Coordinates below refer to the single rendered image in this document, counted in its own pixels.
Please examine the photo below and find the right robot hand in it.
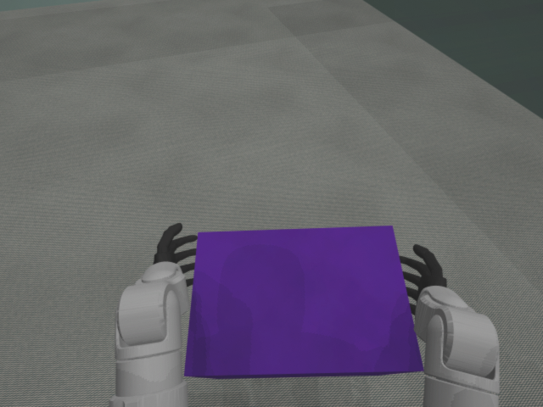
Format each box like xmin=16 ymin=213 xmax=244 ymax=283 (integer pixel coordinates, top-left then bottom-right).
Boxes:
xmin=400 ymin=244 xmax=447 ymax=315

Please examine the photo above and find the carton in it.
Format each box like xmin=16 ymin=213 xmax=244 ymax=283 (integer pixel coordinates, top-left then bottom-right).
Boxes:
xmin=184 ymin=226 xmax=424 ymax=379

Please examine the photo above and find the left robot hand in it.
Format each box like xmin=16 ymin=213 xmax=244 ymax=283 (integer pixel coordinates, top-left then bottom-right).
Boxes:
xmin=153 ymin=223 xmax=198 ymax=287

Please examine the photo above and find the robot right forearm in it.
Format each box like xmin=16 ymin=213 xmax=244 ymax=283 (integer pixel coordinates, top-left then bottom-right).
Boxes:
xmin=413 ymin=286 xmax=500 ymax=407

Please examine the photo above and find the robot left forearm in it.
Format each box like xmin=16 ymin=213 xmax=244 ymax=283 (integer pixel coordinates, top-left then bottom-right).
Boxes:
xmin=109 ymin=261 xmax=190 ymax=407

